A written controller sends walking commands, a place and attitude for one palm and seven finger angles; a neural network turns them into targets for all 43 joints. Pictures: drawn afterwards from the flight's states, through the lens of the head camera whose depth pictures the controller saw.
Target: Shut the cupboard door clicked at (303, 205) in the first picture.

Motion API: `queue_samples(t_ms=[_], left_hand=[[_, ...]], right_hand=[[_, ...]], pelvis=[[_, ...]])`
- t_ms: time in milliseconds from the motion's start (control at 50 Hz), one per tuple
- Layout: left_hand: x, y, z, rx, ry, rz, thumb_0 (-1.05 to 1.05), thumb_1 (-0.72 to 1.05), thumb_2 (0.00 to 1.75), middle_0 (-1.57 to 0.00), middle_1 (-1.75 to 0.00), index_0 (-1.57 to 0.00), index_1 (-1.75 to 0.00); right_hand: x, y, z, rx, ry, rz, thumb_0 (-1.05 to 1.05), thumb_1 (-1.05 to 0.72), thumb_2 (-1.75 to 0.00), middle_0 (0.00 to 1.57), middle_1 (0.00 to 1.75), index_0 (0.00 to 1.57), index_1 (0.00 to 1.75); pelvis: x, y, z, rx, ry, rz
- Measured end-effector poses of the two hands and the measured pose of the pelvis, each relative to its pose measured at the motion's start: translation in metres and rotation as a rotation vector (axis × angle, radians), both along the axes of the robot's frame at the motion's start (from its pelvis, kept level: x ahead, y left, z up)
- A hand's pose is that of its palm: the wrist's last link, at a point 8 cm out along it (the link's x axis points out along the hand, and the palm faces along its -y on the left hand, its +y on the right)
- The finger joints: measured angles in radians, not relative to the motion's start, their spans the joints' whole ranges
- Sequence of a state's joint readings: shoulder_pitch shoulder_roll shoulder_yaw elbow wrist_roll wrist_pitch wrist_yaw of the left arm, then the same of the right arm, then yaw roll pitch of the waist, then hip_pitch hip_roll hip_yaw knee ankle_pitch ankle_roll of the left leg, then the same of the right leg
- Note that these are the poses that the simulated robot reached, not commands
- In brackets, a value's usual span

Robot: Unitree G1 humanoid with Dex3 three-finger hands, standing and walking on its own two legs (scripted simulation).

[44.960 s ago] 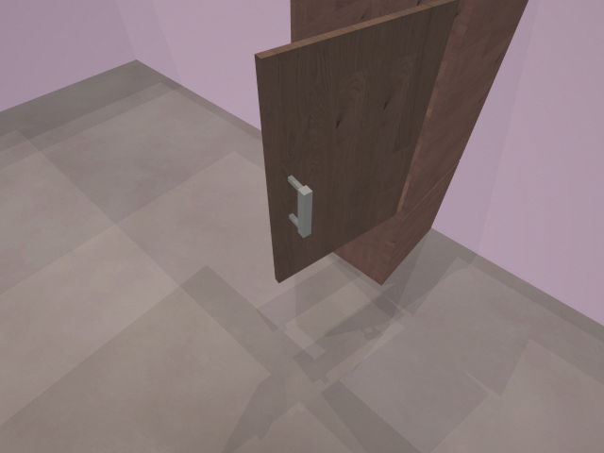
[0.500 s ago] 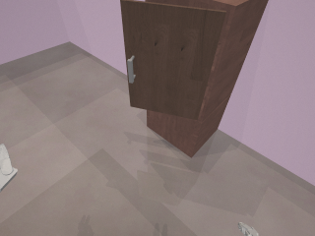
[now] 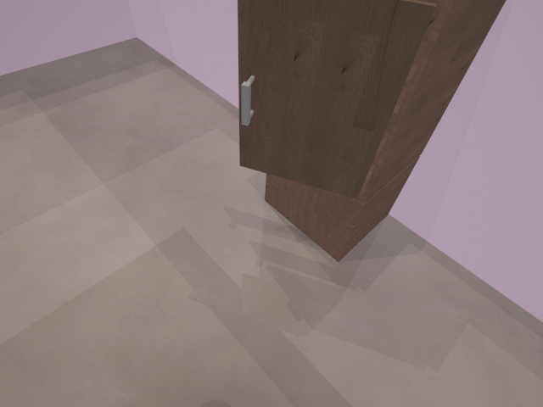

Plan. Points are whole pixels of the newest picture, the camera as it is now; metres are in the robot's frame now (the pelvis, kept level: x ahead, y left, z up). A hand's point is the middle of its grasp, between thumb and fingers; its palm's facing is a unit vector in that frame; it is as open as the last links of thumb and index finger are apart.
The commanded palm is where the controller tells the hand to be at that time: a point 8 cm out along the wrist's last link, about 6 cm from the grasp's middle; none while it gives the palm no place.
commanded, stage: let the arm hang, fingers relaxed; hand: left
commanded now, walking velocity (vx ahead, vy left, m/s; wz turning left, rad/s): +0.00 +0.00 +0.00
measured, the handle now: (248, 100) +0.88 +0.12 -0.05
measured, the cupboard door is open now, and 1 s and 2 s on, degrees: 27 27 27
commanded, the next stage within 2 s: look to check the result in 0.68 s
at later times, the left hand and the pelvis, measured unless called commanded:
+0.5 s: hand out of the picture -0.01 +0.19 -0.17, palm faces +0.01 -0.98 -0.18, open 7.4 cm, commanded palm none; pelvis +0.00 +0.02 +0.01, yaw -2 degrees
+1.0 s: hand out of the picture +0.01 +0.22 -0.17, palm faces -0.01 -0.97 -0.25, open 7.4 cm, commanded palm none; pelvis +0.00 +0.02 +0.01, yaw -2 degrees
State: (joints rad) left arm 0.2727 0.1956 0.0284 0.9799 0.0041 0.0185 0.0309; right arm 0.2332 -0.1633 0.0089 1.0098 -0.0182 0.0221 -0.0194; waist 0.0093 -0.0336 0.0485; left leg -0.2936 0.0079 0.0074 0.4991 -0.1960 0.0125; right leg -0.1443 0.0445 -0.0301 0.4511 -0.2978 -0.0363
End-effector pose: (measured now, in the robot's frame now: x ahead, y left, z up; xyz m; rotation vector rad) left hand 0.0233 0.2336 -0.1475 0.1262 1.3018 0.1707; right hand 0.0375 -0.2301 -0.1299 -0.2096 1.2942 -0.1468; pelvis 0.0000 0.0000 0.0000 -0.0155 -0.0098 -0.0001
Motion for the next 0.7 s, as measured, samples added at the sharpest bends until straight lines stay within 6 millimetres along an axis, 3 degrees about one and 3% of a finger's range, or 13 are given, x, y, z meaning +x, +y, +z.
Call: queue_samples(t_ms=[120,240,520,700], left_hand=[[-0.037,0.012,0.005,0.022,0.136,-0.003,-0.01,0.95,0.90,-0.20,-0.30,-0.20,-0.30],[-0.051,0.015,0.008,0.024,0.174,-0.002,0.00,0.92,0.90,-0.20,-0.30,-0.20,-0.30],[-0.038,0.005,0.004,-0.011,0.122,-0.023,0.00,0.91,0.90,-0.20,-0.30,-0.20,-0.30],[-0.032,0.012,0.005,0.001,0.115,-0.028,0.00,0.91,0.90,-0.20,-0.30,-0.20,-0.30]], right_hand=[[-0.033,0.006,-0.005,0.012,0.077,-0.061,0.00,-0.90,-0.90,0.20,0.29,0.20,0.30],[-0.051,0.013,-0.008,0.024,0.113,-0.085,0.00,-0.90,-0.90,0.20,0.29,0.20,0.30],[-0.056,0.023,-0.009,0.033,0.091,-0.103,0.00,-0.90,-0.90,0.20,0.29,0.20,0.30],[-0.051,0.017,-0.007,0.019,0.082,-0.099,0.00,-0.90,-0.90,0.20,0.29,0.20,0.30]], pelvis=[[0.002,0.006,0.004,0.001,-0.014,-0.014],[0.000,0.012,0.005,0.005,-0.025,-0.023],[-0.004,0.018,0.005,0.009,-0.028,-0.031],[-0.003,0.019,0.005,0.011,-0.022,-0.031]])
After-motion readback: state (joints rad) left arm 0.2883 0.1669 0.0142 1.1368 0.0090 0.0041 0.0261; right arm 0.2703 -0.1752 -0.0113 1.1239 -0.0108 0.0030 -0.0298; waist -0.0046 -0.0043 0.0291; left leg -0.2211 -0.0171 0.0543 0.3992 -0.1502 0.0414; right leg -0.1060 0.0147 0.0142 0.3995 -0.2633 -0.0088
